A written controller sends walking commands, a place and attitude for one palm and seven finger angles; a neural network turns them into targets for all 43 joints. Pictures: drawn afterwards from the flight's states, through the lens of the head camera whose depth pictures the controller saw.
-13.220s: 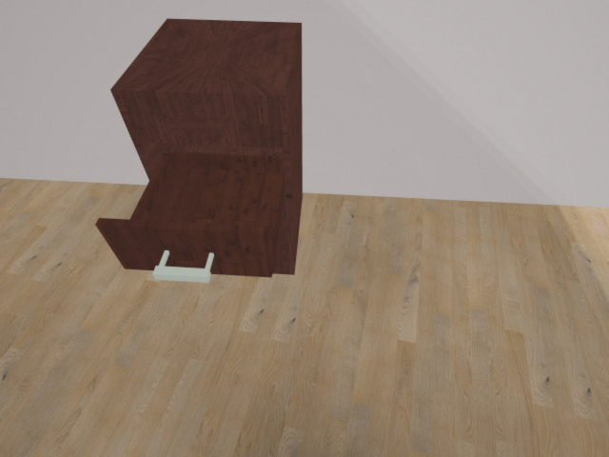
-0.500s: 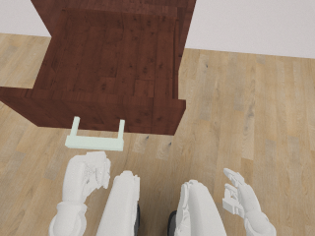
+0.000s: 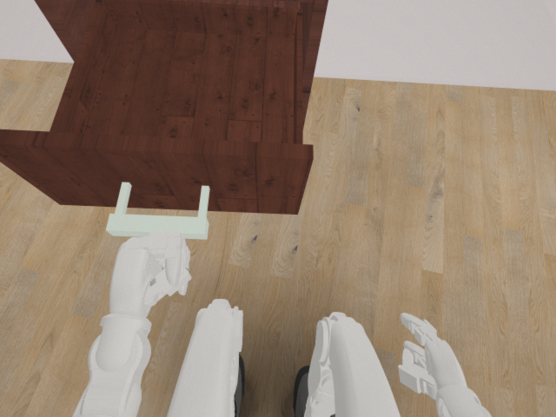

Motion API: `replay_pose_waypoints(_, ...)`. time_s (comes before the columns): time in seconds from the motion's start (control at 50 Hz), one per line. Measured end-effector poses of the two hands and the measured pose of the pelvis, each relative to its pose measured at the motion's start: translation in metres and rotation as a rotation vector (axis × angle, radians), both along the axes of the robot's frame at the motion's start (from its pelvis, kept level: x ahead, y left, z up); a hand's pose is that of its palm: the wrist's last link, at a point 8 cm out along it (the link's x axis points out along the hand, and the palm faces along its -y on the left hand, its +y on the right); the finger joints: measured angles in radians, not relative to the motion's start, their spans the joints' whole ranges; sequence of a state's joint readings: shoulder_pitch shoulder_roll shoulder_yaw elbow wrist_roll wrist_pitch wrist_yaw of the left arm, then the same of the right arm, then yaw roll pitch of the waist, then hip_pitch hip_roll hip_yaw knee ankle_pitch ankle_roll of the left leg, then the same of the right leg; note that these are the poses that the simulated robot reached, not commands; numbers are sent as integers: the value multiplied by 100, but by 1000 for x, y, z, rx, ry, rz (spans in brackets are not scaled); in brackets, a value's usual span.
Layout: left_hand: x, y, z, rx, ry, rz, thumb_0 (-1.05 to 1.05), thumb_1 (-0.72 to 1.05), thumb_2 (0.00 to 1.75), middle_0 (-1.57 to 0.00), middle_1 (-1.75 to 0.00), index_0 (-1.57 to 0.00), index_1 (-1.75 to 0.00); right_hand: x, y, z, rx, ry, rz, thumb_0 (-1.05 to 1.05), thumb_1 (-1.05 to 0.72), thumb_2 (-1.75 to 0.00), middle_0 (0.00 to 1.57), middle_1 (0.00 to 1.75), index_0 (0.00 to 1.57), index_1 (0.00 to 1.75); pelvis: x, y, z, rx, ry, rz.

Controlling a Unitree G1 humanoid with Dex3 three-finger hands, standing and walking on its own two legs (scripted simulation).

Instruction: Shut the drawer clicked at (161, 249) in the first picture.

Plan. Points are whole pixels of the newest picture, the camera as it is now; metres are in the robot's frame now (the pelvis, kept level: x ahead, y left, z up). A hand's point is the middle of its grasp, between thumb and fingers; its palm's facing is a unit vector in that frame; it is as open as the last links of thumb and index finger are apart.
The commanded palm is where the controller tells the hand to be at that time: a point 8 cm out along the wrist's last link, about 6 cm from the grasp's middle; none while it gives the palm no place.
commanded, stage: push the drawer shut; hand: left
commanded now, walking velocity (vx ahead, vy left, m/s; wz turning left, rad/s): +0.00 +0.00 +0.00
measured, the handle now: (162, 209) +0.38 +0.19 +0.00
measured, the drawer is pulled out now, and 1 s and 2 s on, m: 0.27 0.14 0.02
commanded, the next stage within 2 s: none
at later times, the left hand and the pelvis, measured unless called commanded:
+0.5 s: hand (186, 231) +0.35 +0.15 -0.01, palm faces -0.03 -1.00 -0.02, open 3.0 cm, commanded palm +0.36 +0.19 +0.00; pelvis +0.00 +0.01 +0.00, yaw -1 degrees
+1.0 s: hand (199, 183) +0.43 +0.15 -0.01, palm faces +0.01 -1.00 -0.05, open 3.1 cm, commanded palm +0.42 +0.19 +0.00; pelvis +0.00 +0.01 +0.00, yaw -1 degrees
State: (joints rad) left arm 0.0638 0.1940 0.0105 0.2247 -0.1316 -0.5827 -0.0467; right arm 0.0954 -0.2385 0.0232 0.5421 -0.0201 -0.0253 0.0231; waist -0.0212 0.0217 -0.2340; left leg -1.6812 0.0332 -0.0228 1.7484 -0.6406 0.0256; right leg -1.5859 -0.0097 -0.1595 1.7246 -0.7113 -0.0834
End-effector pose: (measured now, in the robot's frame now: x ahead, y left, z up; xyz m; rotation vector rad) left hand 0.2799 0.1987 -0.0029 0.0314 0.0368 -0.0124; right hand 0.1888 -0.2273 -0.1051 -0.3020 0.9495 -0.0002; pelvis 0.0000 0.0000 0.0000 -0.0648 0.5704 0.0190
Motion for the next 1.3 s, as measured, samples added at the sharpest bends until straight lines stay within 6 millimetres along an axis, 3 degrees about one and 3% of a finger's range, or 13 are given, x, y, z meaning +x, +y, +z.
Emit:
replay_pose_waypoints(0.34,37,6,-1,-10,-14,-12,0,80,88,-140,-160,-140,-160,-20,-6,7,-37,49,-43,1,-91,-89,20,30,20,29,-1,8,5,-7,2,-10)
replay_pose_waypoints(0.7,83,5,-3,3,-35,0,-2,81,90,-140,-160,-140,-160,-39,-2,-1,-50,111,-58,1,-91,-89,20,30,20,30,-6,15,1,-10,13,-6)
replay_pose_waypoints(1.04,130,1,-1,16,-33,25,0,85,91,-140,-160,-140,-160,-77,-19,-5,-66,231,-132,1,-91,-89,20,30,20,30,-4,9,3,-1,32,-19)
replay_pose_waypoints(1.3,159,4,-3,21,-57,35,-2,82,91,-140,-160,-140,-160,-92,-29,-10,-89,284,-151,1,-91,-89,20,30,20,29,-3,4,-2,0,45,-23)
